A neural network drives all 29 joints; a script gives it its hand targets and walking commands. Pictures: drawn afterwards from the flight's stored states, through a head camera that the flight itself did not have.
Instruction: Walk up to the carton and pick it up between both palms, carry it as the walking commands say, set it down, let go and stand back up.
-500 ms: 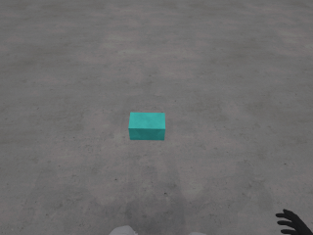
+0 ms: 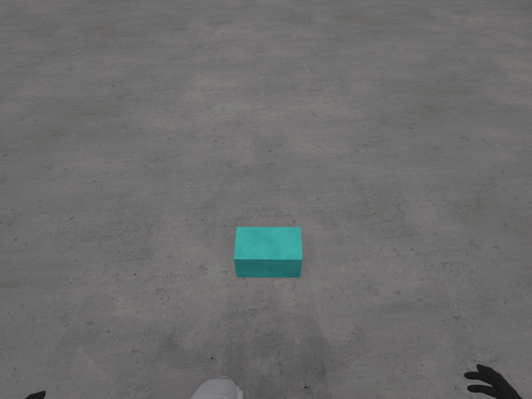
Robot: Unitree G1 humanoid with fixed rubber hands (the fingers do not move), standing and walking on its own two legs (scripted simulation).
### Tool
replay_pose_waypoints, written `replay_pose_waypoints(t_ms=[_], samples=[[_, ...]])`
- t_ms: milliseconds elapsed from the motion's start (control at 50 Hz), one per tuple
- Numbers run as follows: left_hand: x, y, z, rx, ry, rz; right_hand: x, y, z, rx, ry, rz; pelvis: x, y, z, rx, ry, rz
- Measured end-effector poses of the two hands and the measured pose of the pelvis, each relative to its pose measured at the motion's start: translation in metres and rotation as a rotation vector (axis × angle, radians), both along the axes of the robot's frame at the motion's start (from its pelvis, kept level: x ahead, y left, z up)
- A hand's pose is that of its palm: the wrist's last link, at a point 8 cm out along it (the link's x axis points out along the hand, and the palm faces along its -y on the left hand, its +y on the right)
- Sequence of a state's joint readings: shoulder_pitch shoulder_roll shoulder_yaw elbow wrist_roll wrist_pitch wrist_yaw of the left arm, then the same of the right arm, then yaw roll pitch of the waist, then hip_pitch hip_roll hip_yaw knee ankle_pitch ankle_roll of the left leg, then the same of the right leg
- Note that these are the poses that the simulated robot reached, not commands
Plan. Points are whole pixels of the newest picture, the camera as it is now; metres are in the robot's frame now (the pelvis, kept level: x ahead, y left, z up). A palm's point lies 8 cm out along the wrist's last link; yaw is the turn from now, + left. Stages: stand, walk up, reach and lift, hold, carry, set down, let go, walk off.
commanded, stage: walk up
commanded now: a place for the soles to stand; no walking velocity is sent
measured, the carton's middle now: (268, 252) +0.74 +0.06 -0.68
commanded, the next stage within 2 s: none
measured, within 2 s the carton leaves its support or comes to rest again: neither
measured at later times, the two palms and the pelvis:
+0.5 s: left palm (76, 301) +0.26 +0.36 -0.07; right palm (478, 365) +0.20 -0.31 -0.09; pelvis +0.14 +0.02 +0.00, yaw -3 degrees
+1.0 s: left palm (102, 280) +0.30 +0.34 -0.08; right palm (464, 302) +0.30 -0.31 -0.06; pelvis +0.18 +0.03 +0.02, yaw -5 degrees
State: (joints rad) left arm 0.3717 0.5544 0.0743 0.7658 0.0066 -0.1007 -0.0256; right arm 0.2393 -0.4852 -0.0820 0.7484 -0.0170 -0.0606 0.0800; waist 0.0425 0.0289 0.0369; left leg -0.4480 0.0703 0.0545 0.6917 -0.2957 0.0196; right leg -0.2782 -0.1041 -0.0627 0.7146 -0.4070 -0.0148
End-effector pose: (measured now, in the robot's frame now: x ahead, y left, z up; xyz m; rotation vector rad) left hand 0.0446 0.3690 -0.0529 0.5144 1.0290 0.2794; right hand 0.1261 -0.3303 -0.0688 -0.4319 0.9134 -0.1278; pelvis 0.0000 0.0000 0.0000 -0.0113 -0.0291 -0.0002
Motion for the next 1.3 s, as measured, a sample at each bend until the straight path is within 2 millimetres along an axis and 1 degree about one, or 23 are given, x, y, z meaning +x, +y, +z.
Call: replay_pose_waypoints(t_ms=[40, 80, 160, 220, 260, 300, 340, 380, 440, 480, 560, 620, 680, 760, 840, 900, 960, 1060, 1120, 1160, 1200, 1240, 1300], samples=[[0.012, 0.009, -0.011, -0.009, 0.023, 0.002, 0.014, 0.003, 0.001, -0.028, -0.028, -0.008, 0.014, 0.011, -0.006, 0.012, -0.001, -0.008], [0.032, 0.008, -0.018, -0.026, 0.034, -0.008, 0.017, 0.004, 0.006, -0.041, -0.038, -0.042, 0.026, 0.016, -0.005, 0.016, 0.0, -0.019], [0.082, -0.004, -0.022, -0.08, 0.023, -0.058, 0.008, 0.003, 0.014, -0.063, 0.008, -0.108, 0.051, 0.021, 0.004, 0.021, 0.0, -0.031], [0.118, -0.015, -0.02, -0.111, 0.015, -0.098, -0.001, -0.001, 0.015, -0.071, 0.059, -0.143, 0.07, 0.021, 0.008, 0.019, 0.004, -0.039], [0.143, -0.021, -0.018, -0.114, 0.005, -0.119, -0.003, -0.005, 0.011, -0.069, 0.091, -0.167, 0.082, 0.02, 0.009, 0.016, 0.006, -0.043], [0.166, -0.025, -0.016, -0.1, -0.016, -0.135, 0.001, -0.009, 0.004, -0.063, 0.115, -0.184, 0.096, 0.016, 0.005, 0.013, 0.008, -0.045], [0.187, -0.025, -0.016, -0.076, -0.049, -0.14, 0.011, -0.009, -0.008, -0.054, 0.132, -0.186, 0.107, 0.013, -0.001, 0.008, 0.01, -0.046], [0.199, -0.024, -0.014, -0.066, -0.072, -0.131, 0.027, -0.003, -0.015, -0.045, 0.141, -0.18, 0.116, 0.013, -0.003, 0.005, 0.008, -0.044], [0.208, -0.016, -0.009, -0.053, -0.075, -0.106, 0.056, 0.009, -0.017, -0.031, 0.13, -0.157, 0.129, 0.017, 0.0, 0.006, 0.006, -0.041], [0.211, -0.008, -0.01, -0.05, -0.062, -0.094, 0.072, 0.017, -0.018, -0.028, 0.122, -0.144, 0.137, 0.022, 0.0, 0.011, 0.005, -0.044], [0.219, 0.003, -0.027, -0.071, -0.03, -0.057, 0.092, 0.026, -0.023, -0.057, 0.111, -0.133, 0.151, 0.033, -0.008, 0.016, 0.0, -0.048], [0.224, 0.001, -0.037, -0.092, 0.003, -0.032, 0.107, 0.029, -0.019, -0.059, 0.098, -0.142, 0.159, 0.035, -0.007, 0.01, -0.005, -0.051], [0.229, -0.005, -0.042, -0.114, 0.022, -0.027, 0.126, 0.029, -0.014, -0.057, 0.085, -0.147, 0.166, 0.034, -0.004, 0.004, -0.006, -0.052], [0.238, -0.014, -0.042, -0.142, 0.038, -0.025, 0.148, 0.03, -0.005, -0.051, 0.064, -0.146, 0.171, 0.033, 0.004, 0.008, -0.004, -0.063], [0.248, -0.019, -0.038, -0.149, 0.045, -0.023, 0.164, 0.028, 0.002, -0.045, 0.05, -0.151, 0.174, 0.031, 0.01, 0.006, -0.007, -0.071], [0.253, -0.022, -0.033, -0.148, 0.053, -0.023, 0.171, 0.027, 0.006, -0.035, 0.047, -0.161, 0.176, 0.029, 0.015, 0.008, -0.01, -0.077], [0.256, -0.026, -0.027, -0.146, 0.063, -0.025, 0.172, 0.026, 0.008, -0.022, 0.054, -0.175, 0.177, 0.028, 0.02, 0.011, -0.012, -0.082], [0.263, -0.031, -0.019, -0.144, 0.072, -0.029, 0.163, 0.024, 0.006, -0.001, 0.086, -0.202, 0.178, 0.026, 0.027, 0.014, -0.014, -0.088], [0.27, -0.029, -0.012, -0.14, 0.032, -0.045, 0.153, 0.021, 0.004, 0.014, 0.101, -0.208, 0.181, 0.025, 0.027, 0.014, -0.015, -0.073], [0.272, -0.022, -0.007, -0.126, 0.004, -0.047, 0.146, 0.016, 0.003, 0.011, 0.118, -0.207, 0.186, 0.024, 0.026, 0.011, -0.011, -0.06], [0.27, -0.01, -0.004, -0.105, -0.01, -0.036, 0.144, 0.013, 0.001, -0.001, 0.138, -0.199, 0.191, 0.026, 0.023, 0.009, -0.011, -0.039], [0.264, 0.005, -0.003, -0.086, -0.011, -0.013, 0.147, 0.015, 0.002, -0.012, 0.152, -0.181, 0.197, 0.031, 0.022, 0.005, -0.012, -0.019], [0.257, 0.03, -0.006, -0.07, 0.008, 0.02, 0.159, 0.022, 0.005, -0.032, 0.154, -0.151, 0.21, 0.04, 0.018, 0.001, -0.014, 0.005]])
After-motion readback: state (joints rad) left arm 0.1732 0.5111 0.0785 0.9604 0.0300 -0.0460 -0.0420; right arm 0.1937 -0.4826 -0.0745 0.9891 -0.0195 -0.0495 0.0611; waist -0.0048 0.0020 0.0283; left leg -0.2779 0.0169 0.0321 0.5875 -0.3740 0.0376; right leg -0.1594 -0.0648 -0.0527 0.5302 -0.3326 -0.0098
